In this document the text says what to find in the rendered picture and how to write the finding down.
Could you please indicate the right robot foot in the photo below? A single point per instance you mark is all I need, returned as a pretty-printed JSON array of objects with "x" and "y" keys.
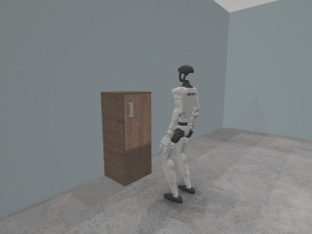
[{"x": 190, "y": 190}]

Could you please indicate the left robot foot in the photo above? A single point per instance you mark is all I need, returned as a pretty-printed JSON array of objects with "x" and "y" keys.
[{"x": 171, "y": 197}]

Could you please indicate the robot foot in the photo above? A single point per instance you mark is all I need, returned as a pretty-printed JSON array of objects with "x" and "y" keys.
[
  {"x": 190, "y": 190},
  {"x": 171, "y": 197}
]

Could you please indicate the left robot forearm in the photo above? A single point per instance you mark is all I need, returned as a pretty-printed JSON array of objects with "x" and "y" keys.
[{"x": 172, "y": 127}]

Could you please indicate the robot left hand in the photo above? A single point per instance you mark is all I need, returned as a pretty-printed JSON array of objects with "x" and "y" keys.
[{"x": 166, "y": 141}]

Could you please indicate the handle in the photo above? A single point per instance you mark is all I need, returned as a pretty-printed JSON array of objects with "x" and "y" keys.
[{"x": 131, "y": 109}]

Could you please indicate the cupboard door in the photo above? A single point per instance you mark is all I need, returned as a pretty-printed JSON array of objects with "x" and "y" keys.
[{"x": 137, "y": 128}]

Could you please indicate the robot left upper arm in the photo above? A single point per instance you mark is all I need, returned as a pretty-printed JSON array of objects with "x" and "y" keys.
[{"x": 177, "y": 92}]

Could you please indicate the right robot forearm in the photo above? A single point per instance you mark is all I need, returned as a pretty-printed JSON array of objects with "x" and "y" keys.
[{"x": 193, "y": 119}]

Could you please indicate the robot right upper arm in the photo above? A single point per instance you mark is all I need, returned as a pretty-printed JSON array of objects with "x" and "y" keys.
[{"x": 196, "y": 106}]

